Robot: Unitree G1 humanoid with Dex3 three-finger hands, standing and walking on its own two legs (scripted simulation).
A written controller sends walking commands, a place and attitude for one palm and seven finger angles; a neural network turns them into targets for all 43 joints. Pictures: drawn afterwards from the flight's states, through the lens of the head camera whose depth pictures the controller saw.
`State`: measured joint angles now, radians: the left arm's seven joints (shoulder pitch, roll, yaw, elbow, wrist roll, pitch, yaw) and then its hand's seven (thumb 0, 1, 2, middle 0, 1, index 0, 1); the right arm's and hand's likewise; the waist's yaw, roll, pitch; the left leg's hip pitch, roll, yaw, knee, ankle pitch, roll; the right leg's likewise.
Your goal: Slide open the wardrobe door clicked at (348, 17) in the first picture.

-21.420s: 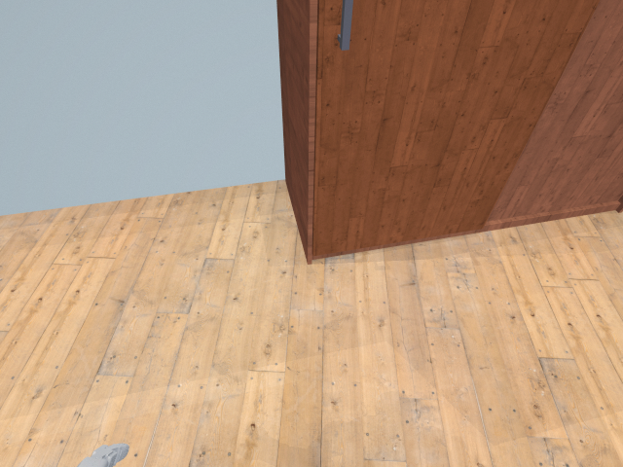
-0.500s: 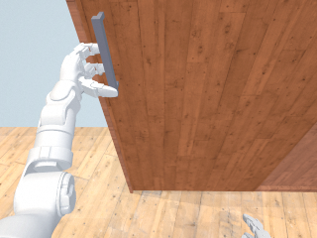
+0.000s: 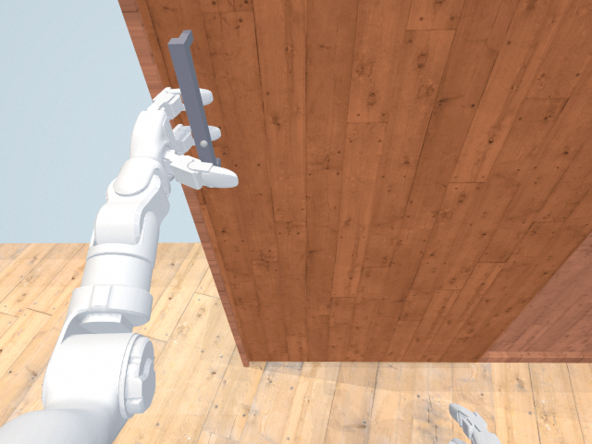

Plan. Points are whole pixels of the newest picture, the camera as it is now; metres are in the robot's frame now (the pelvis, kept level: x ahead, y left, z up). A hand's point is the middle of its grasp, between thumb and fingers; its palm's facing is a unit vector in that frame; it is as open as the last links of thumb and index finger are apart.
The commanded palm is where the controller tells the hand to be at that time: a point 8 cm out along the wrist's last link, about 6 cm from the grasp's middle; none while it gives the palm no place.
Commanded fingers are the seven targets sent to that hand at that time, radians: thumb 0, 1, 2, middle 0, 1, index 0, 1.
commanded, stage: slide the fingers in behind the handle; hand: left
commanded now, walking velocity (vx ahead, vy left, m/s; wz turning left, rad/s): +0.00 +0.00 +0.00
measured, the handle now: (201, 116) +0.49 +0.16 +0.21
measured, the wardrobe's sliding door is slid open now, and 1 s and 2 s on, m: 0.00 0.00 0.00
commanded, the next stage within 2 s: grip the handle and tug to test in 0.70 s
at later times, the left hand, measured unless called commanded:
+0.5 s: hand (207, 145) +0.43 +0.14 +0.21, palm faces +0.06 -1.00 -0.01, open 14.5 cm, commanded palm +0.39 +0.18 +0.21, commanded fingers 0.00 -0.50 0.30 -0.30 -1.20 -0.30 -1.20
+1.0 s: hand (206, 145) +0.43 +0.14 +0.21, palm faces +0.05 -1.00 +0.00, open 13.6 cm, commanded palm +0.39 +0.18 +0.21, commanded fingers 0.00 0.01 0.52 -0.35 -1.27 -0.35 -1.27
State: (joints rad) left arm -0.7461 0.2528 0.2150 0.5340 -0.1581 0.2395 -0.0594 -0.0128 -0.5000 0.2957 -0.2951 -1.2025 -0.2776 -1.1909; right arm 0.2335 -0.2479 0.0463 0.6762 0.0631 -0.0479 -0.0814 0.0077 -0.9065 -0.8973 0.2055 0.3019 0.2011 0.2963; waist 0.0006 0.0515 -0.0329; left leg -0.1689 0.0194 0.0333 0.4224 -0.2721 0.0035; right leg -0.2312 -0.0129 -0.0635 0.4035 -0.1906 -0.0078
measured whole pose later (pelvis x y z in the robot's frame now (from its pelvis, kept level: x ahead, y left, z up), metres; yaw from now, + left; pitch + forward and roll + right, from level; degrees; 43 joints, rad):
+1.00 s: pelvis +0.01 +0.01 +0.00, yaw +0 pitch +1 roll -1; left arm -0.67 0.21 0.18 0.38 -0.15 0.32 -0.01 -0.01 -0.36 0.36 -0.23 -1.19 -0.22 -1.17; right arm 0.19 -0.23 0.04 0.67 0.05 -0.02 -0.07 0.01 -0.91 -0.90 0.21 0.30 0.20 0.30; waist 0.01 0.05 -0.04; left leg -0.13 0.01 0.03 0.40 -0.28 0.01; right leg -0.19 -0.02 -0.06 0.39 -0.20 0.00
